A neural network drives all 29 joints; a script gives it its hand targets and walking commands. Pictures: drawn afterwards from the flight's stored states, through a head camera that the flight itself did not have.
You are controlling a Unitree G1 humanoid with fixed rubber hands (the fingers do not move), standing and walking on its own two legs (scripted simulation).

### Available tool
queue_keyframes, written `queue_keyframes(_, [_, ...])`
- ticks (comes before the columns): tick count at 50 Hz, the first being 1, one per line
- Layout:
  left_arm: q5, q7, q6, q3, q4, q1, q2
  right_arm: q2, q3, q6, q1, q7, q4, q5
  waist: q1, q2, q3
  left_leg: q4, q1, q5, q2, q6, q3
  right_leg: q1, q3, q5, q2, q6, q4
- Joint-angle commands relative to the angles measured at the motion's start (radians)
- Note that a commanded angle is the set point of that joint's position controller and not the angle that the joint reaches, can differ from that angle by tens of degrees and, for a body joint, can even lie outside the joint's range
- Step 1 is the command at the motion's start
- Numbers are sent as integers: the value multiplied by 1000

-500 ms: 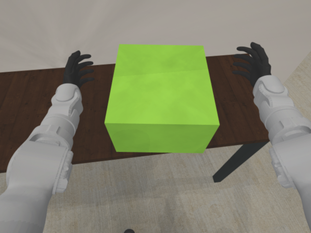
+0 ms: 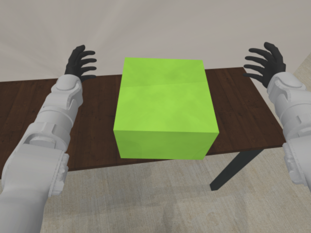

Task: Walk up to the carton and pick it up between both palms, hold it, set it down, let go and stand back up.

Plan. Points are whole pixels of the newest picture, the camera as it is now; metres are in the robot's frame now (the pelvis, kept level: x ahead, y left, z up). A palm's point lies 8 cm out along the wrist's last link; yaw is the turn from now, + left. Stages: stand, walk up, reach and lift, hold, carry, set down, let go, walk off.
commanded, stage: set down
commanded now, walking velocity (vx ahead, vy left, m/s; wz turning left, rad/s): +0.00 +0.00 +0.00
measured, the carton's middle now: (163, 107) +0.49 +0.02 +0.00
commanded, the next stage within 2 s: none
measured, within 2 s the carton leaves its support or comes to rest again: neither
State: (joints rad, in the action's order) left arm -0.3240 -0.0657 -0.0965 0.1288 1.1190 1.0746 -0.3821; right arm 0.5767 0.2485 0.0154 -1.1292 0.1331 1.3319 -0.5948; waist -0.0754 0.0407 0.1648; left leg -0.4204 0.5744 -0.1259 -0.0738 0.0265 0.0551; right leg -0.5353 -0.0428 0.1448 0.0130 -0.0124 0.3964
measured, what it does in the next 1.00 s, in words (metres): stands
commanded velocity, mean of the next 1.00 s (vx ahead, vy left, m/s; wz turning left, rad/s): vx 0.00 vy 0.00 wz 0.00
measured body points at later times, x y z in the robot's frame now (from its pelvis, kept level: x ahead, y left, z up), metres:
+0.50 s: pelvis +0.01 -0.01 +0.01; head +0.03 +0.01 +0.46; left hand +0.38 +0.25 +0.11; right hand +0.42 -0.23 +0.11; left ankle +0.03 +0.14 -0.74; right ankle +0.01 -0.11 -0.74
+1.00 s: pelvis +0.02 +0.01 +0.01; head +0.03 +0.02 +0.46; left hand +0.32 +0.25 +0.05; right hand +0.35 -0.23 +0.06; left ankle +0.03 +0.14 -0.74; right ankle +0.01 -0.11 -0.74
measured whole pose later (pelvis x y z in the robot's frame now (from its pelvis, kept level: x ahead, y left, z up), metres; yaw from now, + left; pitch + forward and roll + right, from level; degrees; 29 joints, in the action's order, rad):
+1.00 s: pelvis +0.02 +0.01 +0.01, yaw +1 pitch +1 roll +0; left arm -0.14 -0.07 -0.14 -0.07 0.28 0.13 -0.21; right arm 0.38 -0.02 -0.08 -0.19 0.10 0.58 -0.36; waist -0.04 0.03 0.02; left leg -0.32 0.19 -0.15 -0.04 0.02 0.06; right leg -0.15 -0.04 0.18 -0.01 0.00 0.31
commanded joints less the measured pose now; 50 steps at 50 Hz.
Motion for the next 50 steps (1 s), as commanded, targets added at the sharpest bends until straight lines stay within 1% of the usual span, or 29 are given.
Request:
queue_keyframes(1, [18,5,13,-84,-201,276,-147,122,-22,-33,-309,-4,-193,6,-36,22,554,-19,-319,281,64,-14,-12,278,10,-255,43,53,-1])
queue_keyframes(3, [56,16,0,-134,-250,181,-139,132,-26,-45,-250,-25,-239,13,-46,33,574,-17,-330,323,72,-15,-4,357,12,-344,46,58,6])
queue_keyframes(6, [99,54,-25,-198,-308,16,-122,111,-34,-53,-119,-56,-277,31,-32,66,508,-9,-331,342,75,-24,-2,451,18,-407,42,74,6])
queue_keyframes(10, [139,71,-52,-232,-508,-84,-104,98,-105,-85,-13,-102,-413,65,25,24,463,-13,-442,427,86,1,-2,447,1,-454,54,77,-23])
queue_keyframes(11, [140,76,-58,-242,-531,-115,-96,87,-105,-85,15,-107,-439,69,25,22,442,-17,-466,441,86,3,0,436,-2,-448,57,77,-30])
queue_keyframes(13, [132,79,-59,-235,-605,-162,-73,89,-166,-95,73,-116,-490,99,48,-20,399,-8,-516,379,86,18,-3,383,-12,-334,61,65,-57])
queue_keyframes(14, [126,79,-63,-233,-621,-170,-63,65,-166,-89,88,-116,-507,95,50,-20,369,-3,-506,339,85,17,-4,366,-8,-258,57,67,-76])
queue_keyframes(15, [124,70,-65,-228,-668,-200,-34,57,-182,-86,130,-111,-533,93,51,-56,346,2,-536,341,79,20,-12,349,-4,-230,54,54,-81])
queue_keyframes(17, [115,58,-74,-223,-736,-183,-48,53,-213,-71,137,-102,-581,115,72,-63,330,2,-532,303,78,21,-15,316,-5,-154,52,43,-99])
queue_keyframes(18, [113,50,-82,-218,-757,-155,-49,56,-245,-57,121,-100,-597,131,74,-99,313,11,-514,255,80,16,-18,299,0,-99,45,37,-103])
queue_keyframes(20, [112,31,-97,-212,-780,-175,-46,58,-285,-40,165,-83,-601,161,87,-95,298,25,-533,214,73,17,-28,267,-10,-46,46,26,-105])
queue_keyframes(21, [120,23,-103,-208,-793,-207,-31,53,-297,-35,195,-76,-590,161,84,-106,282,24,-552,199,73,19,-25,249,-7,-31,44,23,-107])
queue_keyframes(23, [119,27,-105,-222,-758,-257,-22,25,-284,-27,231,-66,-621,180,70,-31,259,38,-535,146,77,3,-27,272,0,6,40,32,-118])
queue_keyframes(24, [143,25,-100,-241,-756,-331,-19,17,-272,-29,289,-62,-611,177,48,-44,240,41,-529,169,83,1,-33,301,14,-39,32,30,-111])
queue_keyframes(25, [151,30,-104,-253,-725,-302,-32,4,-265,-21,254,-61,-601,168,35,-41,231,54,-509,156,82,-8,-25,322,18,-30,30,34,-111])
queue_keyframes(28, [182,40,-103,-271,-682,-429,6,-24,-225,-30,358,-55,-614,163,7,10,161,69,-490,158,87,-25,-26,378,39,-62,22,42,-118])
queue_keyframes(29, [185,40,-100,-281,-700,-408,-12,-15,-236,-44,333,-63,-668,173,16,15,167,70,-467,152,87,-28,-17,405,47,-73,20,52,-118])
queue_keyframes(30, [193,45,-101,-286,-668,-417,-16,-24,-227,-39,345,-66,-657,179,7,38,119,79,-455,117,93,-38,-16,406,49,-50,21,52,-121])
queue_keyframes(32, [172,48,-81,-279,-702,-402,-13,-44,-217,-46,351,-63,-721,184,5,56,130,90,-439,86,94,-45,-9,409,50,-30,17,47,-122])
queue_keyframes(33, [181,40,-70,-269,-703,-437,14,-50,-232,-55,404,-62,-716,192,9,23,129,92,-446,91,95,-37,-10,396,50,-26,18,45,-114])
queue_keyframes(36, [194,33,-29,-284,-750,-545,35,-55,-247,-94,521,-57,-766,218,15,30,144,79,-503,143,91,-27,-11,408,47,-56,26,43,-116])
queue_keyframes(37, [199,30,-10,-279,-790,-567,40,-59,-255,-108,555,-59,-781,215,26,-3,147,78,-520,160,93,-15,-10,392,47,-68,24,36,-118])
queue_keyframes(39, [184,21,1,-260,-793,-526,40,-43,-276,-115,519,-53,-801,223,27,-15,129,84,-502,134,91,-16,-11,373,41,-52,27,23,-119])
queue_keyframes(40, [172,13,8,-237,-835,-598,61,-35,-276,-124,576,-48,-813,215,29,-22,128,82,-539,176,84,-6,-24,369,39,-72,31,18,-115])
queue_keyframes(41, [182,4,10,-232,-886,-608,58,-28,-298,-127,622,-46,-810,224,50,-64,140,79,-577,174,88,9,-24,346,39,-51,32,11,-121])
queue_keyframes(42, [182,-2,5,-219,-894,-620,65,-16,-314,-128,628,-40,-805,227,58,-72,121,76,-587,188,83,16,-29,324,34,-41,34,5,-127])
queue_keyframes(46, [178,-6,-17,-214,-958,-708,90,-37,-328,-120,713,-28,-854,237,63,-60,103,87,-597,176,84,12,-35,325,43,-33,28,3,-140])
queue_keyframes(49, [196,5,-10,-233,-994,-837,99,-33,-325,-136,826,-25,-894,235,59,-14,114,78,-625,273,87,12,-45,373,40,-152,40,10,-132])
queue_keyframes(50, [209,2,-1,-236,-1024,-868,116,-23,-335,-145,863,-21,-903,245,61,-22,136,76,-644,285,86,22,-48,382,33,-158,47,10,-128])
